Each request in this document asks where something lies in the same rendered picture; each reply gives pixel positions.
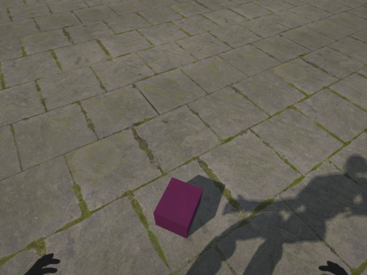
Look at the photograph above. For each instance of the carton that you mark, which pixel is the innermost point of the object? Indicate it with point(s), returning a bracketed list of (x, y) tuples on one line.
[(178, 206)]

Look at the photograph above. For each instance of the robot right hand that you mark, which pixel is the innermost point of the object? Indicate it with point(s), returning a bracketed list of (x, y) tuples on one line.
[(333, 268)]

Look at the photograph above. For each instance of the robot left hand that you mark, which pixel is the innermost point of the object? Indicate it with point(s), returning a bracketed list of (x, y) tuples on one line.
[(37, 269)]

